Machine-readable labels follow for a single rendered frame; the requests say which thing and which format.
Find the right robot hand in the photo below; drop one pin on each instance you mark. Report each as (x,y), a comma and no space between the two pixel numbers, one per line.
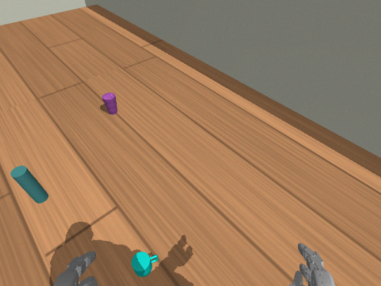
(315,274)

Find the left robot hand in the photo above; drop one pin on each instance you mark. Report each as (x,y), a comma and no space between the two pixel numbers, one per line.
(75,269)

